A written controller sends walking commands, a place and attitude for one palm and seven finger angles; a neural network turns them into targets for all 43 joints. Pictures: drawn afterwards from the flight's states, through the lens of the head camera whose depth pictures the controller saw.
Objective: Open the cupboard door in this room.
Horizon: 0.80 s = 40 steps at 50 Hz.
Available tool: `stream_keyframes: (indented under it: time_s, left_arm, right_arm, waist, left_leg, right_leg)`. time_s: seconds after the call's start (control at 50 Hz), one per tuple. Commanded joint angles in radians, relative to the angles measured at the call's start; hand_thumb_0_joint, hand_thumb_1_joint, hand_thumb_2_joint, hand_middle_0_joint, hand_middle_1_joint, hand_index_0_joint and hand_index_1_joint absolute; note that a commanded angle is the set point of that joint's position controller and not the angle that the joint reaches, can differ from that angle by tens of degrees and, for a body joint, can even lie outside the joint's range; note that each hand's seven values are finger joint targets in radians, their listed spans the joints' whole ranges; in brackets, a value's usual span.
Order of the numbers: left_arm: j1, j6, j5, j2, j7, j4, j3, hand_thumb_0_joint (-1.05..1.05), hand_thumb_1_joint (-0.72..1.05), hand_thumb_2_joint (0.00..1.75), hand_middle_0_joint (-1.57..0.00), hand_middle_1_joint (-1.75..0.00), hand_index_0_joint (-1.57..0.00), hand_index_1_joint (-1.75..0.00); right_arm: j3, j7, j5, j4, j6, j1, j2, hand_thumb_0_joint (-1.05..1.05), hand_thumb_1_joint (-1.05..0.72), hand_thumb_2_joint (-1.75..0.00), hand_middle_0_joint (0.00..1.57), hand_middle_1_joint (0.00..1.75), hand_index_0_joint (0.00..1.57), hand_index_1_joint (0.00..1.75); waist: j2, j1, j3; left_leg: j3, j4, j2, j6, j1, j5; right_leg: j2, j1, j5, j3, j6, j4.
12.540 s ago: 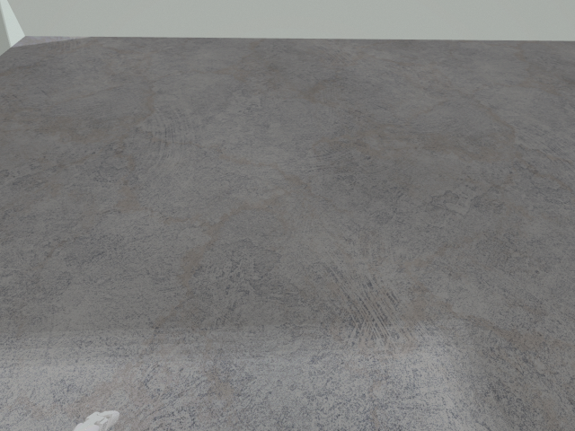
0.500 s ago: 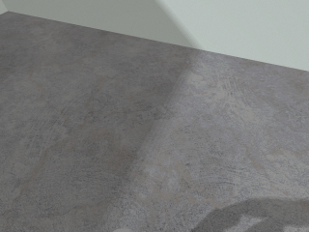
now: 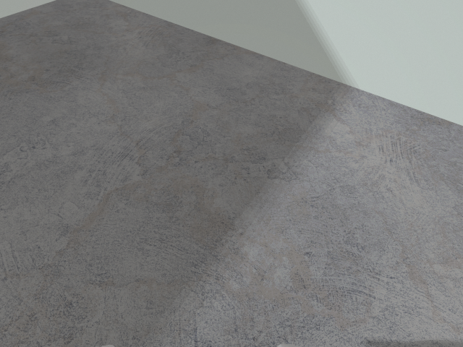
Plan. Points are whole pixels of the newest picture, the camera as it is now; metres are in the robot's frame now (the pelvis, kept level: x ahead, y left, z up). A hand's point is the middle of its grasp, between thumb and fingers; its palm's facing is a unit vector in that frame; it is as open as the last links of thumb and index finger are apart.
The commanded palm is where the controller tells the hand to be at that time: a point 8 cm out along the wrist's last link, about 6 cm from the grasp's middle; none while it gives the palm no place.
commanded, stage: turn or walk to find it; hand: left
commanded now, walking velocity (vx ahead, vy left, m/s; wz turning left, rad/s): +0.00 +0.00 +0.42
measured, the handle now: out of the picture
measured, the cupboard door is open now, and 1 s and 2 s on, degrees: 0 0 0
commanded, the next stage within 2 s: none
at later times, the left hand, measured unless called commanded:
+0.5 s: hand out of the picture -0.03 +0.14 -0.15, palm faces +0.28 -0.92 -0.27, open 7.3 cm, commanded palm none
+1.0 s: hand out of the picture -0.10 +0.21 -0.17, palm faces +0.47 -0.85 -0.24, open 7.3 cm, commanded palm none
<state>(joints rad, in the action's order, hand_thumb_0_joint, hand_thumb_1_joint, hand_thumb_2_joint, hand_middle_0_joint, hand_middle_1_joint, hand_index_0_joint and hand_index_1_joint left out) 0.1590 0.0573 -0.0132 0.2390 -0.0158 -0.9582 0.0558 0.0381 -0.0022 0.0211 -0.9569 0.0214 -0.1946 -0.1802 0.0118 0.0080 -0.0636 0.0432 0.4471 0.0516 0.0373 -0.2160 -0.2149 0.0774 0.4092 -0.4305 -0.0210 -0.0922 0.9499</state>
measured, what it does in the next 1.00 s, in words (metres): steps on the spot, turning left: right foot, then left foot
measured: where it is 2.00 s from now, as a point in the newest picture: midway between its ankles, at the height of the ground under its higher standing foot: outside the picture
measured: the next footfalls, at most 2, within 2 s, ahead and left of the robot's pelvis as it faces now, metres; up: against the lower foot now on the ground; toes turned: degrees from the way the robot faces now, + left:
right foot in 0.14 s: +0.03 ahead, -0.13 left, +0.00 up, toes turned +1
left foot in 0.68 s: -0.08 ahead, +0.09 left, +0.00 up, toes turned +24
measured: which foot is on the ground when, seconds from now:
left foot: down 0.00-0.14, up 0.16-0.66, down 0.68-1.00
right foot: up 0.00-0.12, down 0.14-0.68, up 0.70-1.00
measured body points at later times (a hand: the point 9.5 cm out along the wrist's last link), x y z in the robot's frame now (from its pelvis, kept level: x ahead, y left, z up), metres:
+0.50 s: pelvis -0.04 -0.06 +0.00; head +0.00 -0.08 +0.45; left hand -0.04 +0.19 -0.13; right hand +0.05 -0.31 -0.16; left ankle -0.12 +0.10 -0.66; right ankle -0.01 -0.14 -0.74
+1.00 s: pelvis -0.07 -0.01 +0.00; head -0.06 +0.01 +0.45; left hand -0.12 +0.25 -0.15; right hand +0.11 -0.19 -0.14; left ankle -0.12 +0.07 -0.74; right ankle -0.02 -0.16 -0.67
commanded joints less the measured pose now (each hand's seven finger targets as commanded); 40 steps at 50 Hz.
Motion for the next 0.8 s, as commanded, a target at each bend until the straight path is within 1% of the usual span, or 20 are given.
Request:
stream_keyframes:
  time_s: [0.0,0.04,0.08,0.1,0.12,0.14,0.16,0.2,0.22,0.26,0.36,0.52,0.58,0.62,0.64,0.66,0.68,0.7,0.72,0.78]
  left_arm:
    - [-0.026,-0.028,0.008,0.05,-0.007,0.096,0.013,0.0,0.9,0.9,-0.2,-0.3,-0.2,-0.3]
    - [0.018,-0.035,0.01,0.055,-0.007,0.086,0.014,0.0,0.9,0.9,-0.2,-0.3,-0.2,-0.3]
    - [0.089,-0.048,0.009,0.07,-0.011,0.071,0.021,0.0,0.9,0.9,-0.2,-0.3,-0.2,-0.3]
    - [0.115,-0.059,0.001,0.123,-0.016,0.066,0.029,0.0,0.9,0.9,-0.2,-0.3,-0.2,-0.3]
    - [0.132,-0.066,-0.013,0.206,-0.022,0.068,0.047,0.0,0.9,0.9,-0.2,-0.3,-0.2,-0.3]
    - [0.124,-0.059,-0.006,0.215,-0.023,0.084,0.045,0.0,0.9,0.9,-0.2,-0.3,-0.2,-0.3]
    - [0.057,-0.064,-0.003,0.17,-0.027,0.096,0.048,0.0,0.9,0.9,-0.2,-0.3,-0.2,-0.3]
    - [-0.037,-0.059,-0.001,0.125,-0.021,0.12,0.027,0.0,0.9,0.9,-0.2,-0.3,-0.2,-0.3]
    - [-0.051,-0.063,0.0,0.101,-0.017,0.123,0.021,0.0,0.9,0.9,-0.2,-0.3,-0.2,-0.3]
    - [-0.025,-0.071,0.0,0.088,-0.018,0.118,0.019,0.0,0.9,0.9,-0.2,-0.3,-0.2,-0.3]
    - [0.065,-0.072,-0.006,0.102,-0.021,0.083,0.025,0.0,0.9,0.9,-0.2,-0.3,-0.2,-0.3]
    - [0.152,-0.064,-0.018,0.154,-0.016,0.033,0.038,0.0,0.9,0.9,-0.2,-0.3,-0.2,-0.3]
    - [0.141,-0.058,-0.019,0.173,-0.015,0.025,0.044,0.0,0.9,0.9,-0.2,-0.3,-0.2,-0.3]
    - [0.105,-0.051,-0.007,0.167,-0.013,0.022,0.045,0.0,0.9,0.9,-0.2,-0.3,-0.2,-0.3]
    - [0.102,-0.044,0.001,0.137,-0.01,0.03,0.038,0.0,0.9,0.9,-0.2,-0.3,-0.2,-0.3]
    - [0.097,-0.037,0.006,0.069,-0.004,0.065,0.024,0.0,0.9,0.9,-0.2,-0.3,-0.2,-0.3]
    - [0.036,-0.024,-0.003,0.064,-0.008,0.088,0.011,0.0,0.9,0.9,-0.2,-0.3,-0.2,-0.3]
    - [0.011,-0.016,-0.005,0.076,-0.008,0.082,0.016,0.0,0.9,0.9,-0.2,-0.3,-0.2,-0.3]
    - [0.006,-0.011,-0.007,0.07,-0.006,0.067,0.021,0.0,0.9,0.9,-0.2,-0.3,-0.2,-0.3]
    - [0.056,-0.019,-0.004,0.083,0.005,0.033,0.024,0.0,0.9,0.9,-0.2,-0.3,-0.2,-0.3]
  right_arm:
    - [0.062,-0.017,0.008,0.05,-0.004,-0.041,-0.218,0.0,-0.9,-0.9,0.2,0.3,0.2,0.3]
    - [0.065,-0.013,0.007,0.055,-0.002,-0.028,-0.214,0.0,-0.9,-0.9,0.2,0.3,0.2,0.3]
    - [0.066,-0.01,-0.002,0.061,-0.001,-0.009,-0.198,0.0,-0.9,-0.9,0.2,0.3,0.2,0.3]
    - [0.062,-0.005,-0.011,0.066,-0.002,-0.025,-0.156,0.0,-0.9,-0.9,0.2,0.3,0.2,0.3]
    - [0.05,-0.001,-0.013,0.089,-0.004,-0.025,-0.096,0.0,-0.9,-0.9,0.2,0.3,0.2,0.3]
    - [0.066,-0.004,-0.005,0.097,0.008,0.006,-0.141,0.0,-0.9,-0.9,0.2,0.3,0.2,0.3]
    - [0.071,-0.003,0.002,0.073,0.024,-0.014,-0.154,0.0,-0.9,-0.9,0.2,0.3,0.2,0.3]
    - [0.075,0.01,0.005,0.029,0.042,-0.046,-0.141,0.0,-0.9,-0.9,0.2,0.3,0.2,0.3]
    - [0.072,0.015,0.007,0.014,0.043,-0.079,-0.129,0.0,-0.9,-0.9,0.2,0.3,0.2,0.3]
    - [0.068,0.018,0.005,0.0,0.044,-0.109,-0.121,0.0,-0.9,-0.9,0.2,0.3,0.2,0.3]
    - [0.065,0.016,0.004,0.012,0.045,-0.042,-0.125,0.0,-0.9,-0.9,0.2,0.3,0.2,0.3]
    - [0.037,0.012,-0.01,0.035,0.025,0.051,-0.102,0.0,-0.9,-0.9,0.2,0.3,0.2,0.3]
    - [0.029,0.007,-0.016,0.034,0.011,0.021,-0.098,0.0,-0.9,-0.9,0.2,0.3,0.2,0.3]
    - [0.033,0.007,-0.014,0.015,0.001,-0.041,-0.116,0.0,-0.9,-0.9,0.2,0.3,0.2,0.3]
    - [0.042,0.008,-0.012,0.01,-0.007,-0.072,-0.16,0.0,-0.9,-0.9,0.2,0.3,0.2,0.3]
    - [0.064,0.003,-0.002,0.017,-0.013,-0.094,-0.256,0.0,-0.9,-0.9,0.2,0.3,0.2,0.3]
    - [0.071,-0.004,-0.001,0.01,-0.001,-0.116,-0.299,0.0,-0.9,-0.9,0.2,0.3,0.2,0.3]
    - [0.063,-0.011,0.003,0.006,0.0,-0.09,-0.276,0.0,-0.9,-0.9,0.2,0.3,0.2,0.3]
    - [0.055,-0.019,0.004,0.013,-0.006,-0.041,-0.247,0.0,-0.9,-0.9,0.2,0.3,0.2,0.3]
    - [0.038,-0.024,-0.001,0.039,-0.014,0.033,-0.208,0.0,-0.9,-0.9,0.2,0.3,0.2,0.3]
  waist:
    - [-0.164,0.022,0.076]
    - [-0.153,0.004,0.093]
    - [-0.117,-0.036,0.132]
    - [0.006,-0.042,0.155]
    - [0.267,-0.055,0.144]
    - [0.221,-0.063,0.103]
    - [0.206,-0.032,0.075]
    - [0.109,0.017,-0.022]
    - [0.111,0.03,-0.025]
    - [0.132,0.027,-0.007]
    - [0.135,-0.017,-0.001]
    - [0.174,-0.067,0.08]
    - [0.195,-0.05,0.126]
    - [0.144,-0.001,0.136]
    - [0.001,0.023,0.148]
    - [-0.29,0.038,0.123]
    - [-0.277,0.06,0.1]
    - [-0.209,0.051,0.067]
    - [-0.262,0.031,0.039]
    - [-0.181,-0.01,0.034]
  left_leg:
    - [0.303,-0.09,-0.276,0.14,0.052,0.393]
    - [0.309,-0.059,-0.249,0.124,0.01,0.386]
    - [0.279,0.011,-0.19,0.068,-0.08,0.28]
    - [0.218,0.101,-0.123,0.012,-0.209,0.111]
    - [0.041,0.319,0.021,-0.06,-0.375,-0.256]
    - [0.044,0.519,0.001,-0.064,-0.342,-0.374]
    - [0.088,0.636,-0.031,-0.06,-0.326,-0.327]
    - [0.057,0.77,-0.048,-0.069,-0.32,-0.205]
    - [0.038,0.789,-0.05,-0.078,-0.324,-0.153]
    - [0.019,0.798,-0.058,-0.095,-0.329,-0.1]
    - [0.003,0.722,-0.093,-0.117,-0.341,-0.118]
    - [-0.081,0.379,-0.092,-0.103,-0.23,-0.26]
    - [-0.12,0.202,-0.076,-0.087,-0.129,-0.227]
    - [-0.128,0.002,-0.077,-0.073,0.044,-0.022]
    - [-0.038,-0.092,-0.143,-0.051,0.168,0.082]
    - [0.282,-0.135,-0.386,0.051,0.247,0.344]
    - [0.309,-0.146,-0.472,0.14,0.165,0.457]
    - [0.255,-0.151,-0.444,0.156,0.101,0.407]
    - [0.227,-0.15,-0.383,0.135,0.078,0.404]
    - [0.13,-0.116,-0.294,0.105,0.105,0.48]
  right_leg:
    - [-0.027,-0.022,-0.026,-0.002,0.02,-0.167]
    - [-0.049,-0.11,0.04,-0.014,0.028,-0.297]
    - [-0.034,-0.287,0.22,-0.018,0.035,-0.53]
    - [0.082,-0.432,0.251,0.086,0.064,-0.619]
    - [0.328,-0.491,0.349,0.335,0.166,-0.654]
    - [0.425,-0.318,0.415,0.35,0.25,-0.673]
    - [0.371,-0.232,0.301,0.299,0.26,-0.699]
    - [0.266,-0.122,0.153,0.169,0.209,-0.714]
    - [0.225,-0.13,0.187,0.097,0.184,-0.703]
    - [0.201,-0.173,0.238,0.038,0.167,-0.699]
    - [0.249,-0.242,0.233,0.038,0.2,-0.695]
    - [0.293,-0.362,0.529,0.0,0.244,-0.599]
    - [0.297,-0.364,0.614,-0.031,0.231,-0.522]
    - [0.266,-0.251,0.503,-0.098,0.161,-0.437]
    - [0.21,-0.13,0.369,-0.143,0.108,-0.304]
    - [0.076,0.127,-0.056,-0.185,0.03,-0.112]
    - [0.049,0.137,-0.208,-0.101,0.028,0.021]
    - [0.06,0.122,-0.161,-0.047,0.035,0.083]
    - [0.057,0.138,-0.107,-0.025,0.031,0.115]
    - [0.036,0.146,0.014,-0.015,0.017,0.17]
